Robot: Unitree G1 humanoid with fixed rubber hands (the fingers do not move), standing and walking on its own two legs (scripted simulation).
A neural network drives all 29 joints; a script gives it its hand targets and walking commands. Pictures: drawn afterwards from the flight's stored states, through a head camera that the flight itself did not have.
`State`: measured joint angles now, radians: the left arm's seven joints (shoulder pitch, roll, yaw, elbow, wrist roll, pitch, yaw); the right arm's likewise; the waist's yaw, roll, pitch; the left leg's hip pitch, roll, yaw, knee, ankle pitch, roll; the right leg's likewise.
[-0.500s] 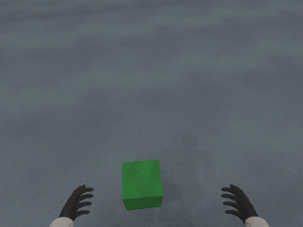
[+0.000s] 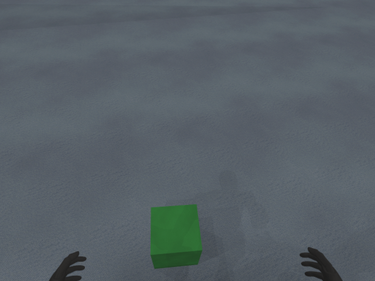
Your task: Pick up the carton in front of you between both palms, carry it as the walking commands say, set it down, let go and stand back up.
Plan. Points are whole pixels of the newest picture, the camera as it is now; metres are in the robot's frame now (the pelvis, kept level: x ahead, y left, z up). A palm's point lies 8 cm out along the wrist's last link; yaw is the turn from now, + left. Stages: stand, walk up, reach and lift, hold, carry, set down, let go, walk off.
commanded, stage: stand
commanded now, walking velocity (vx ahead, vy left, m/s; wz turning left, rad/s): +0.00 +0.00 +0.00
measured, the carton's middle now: (175, 237) +0.41 +0.05 -0.64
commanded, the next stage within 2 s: none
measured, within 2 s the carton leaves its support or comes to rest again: neither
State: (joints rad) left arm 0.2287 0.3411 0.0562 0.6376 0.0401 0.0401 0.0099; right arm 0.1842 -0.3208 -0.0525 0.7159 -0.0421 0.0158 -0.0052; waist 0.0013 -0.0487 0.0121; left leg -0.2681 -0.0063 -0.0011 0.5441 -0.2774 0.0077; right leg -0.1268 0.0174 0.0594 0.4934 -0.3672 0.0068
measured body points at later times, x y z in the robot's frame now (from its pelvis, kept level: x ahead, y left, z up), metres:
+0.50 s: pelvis +0.00 +0.01 +0.00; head +0.00 +0.03 +0.45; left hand +0.13 +0.30 -0.11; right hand +0.12 -0.29 -0.09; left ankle +0.01 +0.11 -0.73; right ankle -0.06 -0.13 -0.73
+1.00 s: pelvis -0.01 +0.01 +0.01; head -0.02 +0.02 +0.46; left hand +0.08 +0.31 -0.11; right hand +0.09 -0.30 -0.10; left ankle +0.01 +0.11 -0.73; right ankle -0.06 -0.13 -0.73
